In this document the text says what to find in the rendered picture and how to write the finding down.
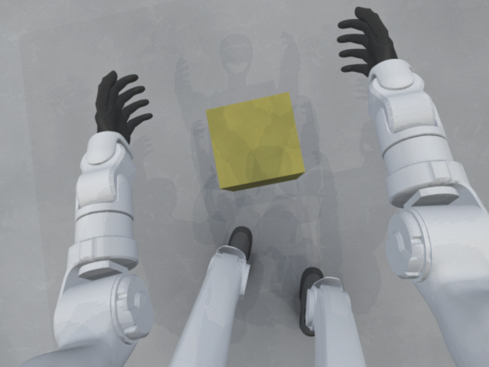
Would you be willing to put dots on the robot right hand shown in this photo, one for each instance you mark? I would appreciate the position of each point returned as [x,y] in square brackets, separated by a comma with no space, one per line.
[379,46]

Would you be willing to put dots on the robot right forearm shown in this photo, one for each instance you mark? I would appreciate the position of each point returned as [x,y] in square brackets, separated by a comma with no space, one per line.
[413,144]

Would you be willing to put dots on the robot left thigh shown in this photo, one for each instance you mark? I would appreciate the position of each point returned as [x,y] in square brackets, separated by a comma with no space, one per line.
[206,337]

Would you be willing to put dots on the robot left shin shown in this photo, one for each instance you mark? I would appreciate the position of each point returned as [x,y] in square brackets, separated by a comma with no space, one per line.
[229,250]

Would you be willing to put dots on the robot left upper arm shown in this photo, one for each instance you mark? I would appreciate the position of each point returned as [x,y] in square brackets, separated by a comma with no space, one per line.
[99,323]

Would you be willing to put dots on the robot right upper arm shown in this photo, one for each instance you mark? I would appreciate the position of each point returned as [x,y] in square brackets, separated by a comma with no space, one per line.
[444,251]

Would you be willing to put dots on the robot left hand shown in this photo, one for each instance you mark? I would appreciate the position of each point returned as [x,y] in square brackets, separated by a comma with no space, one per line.
[110,115]

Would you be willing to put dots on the robot left forearm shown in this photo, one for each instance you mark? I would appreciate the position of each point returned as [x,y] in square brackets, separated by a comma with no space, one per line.
[104,240]

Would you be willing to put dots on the carton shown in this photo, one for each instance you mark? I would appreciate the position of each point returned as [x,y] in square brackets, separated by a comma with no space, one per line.
[255,143]

